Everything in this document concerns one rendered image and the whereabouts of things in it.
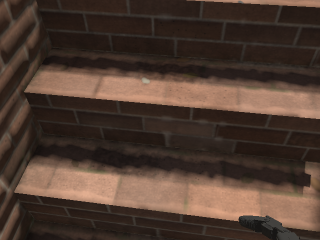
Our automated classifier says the right robot hand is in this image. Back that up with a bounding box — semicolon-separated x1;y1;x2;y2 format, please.
238;215;300;240

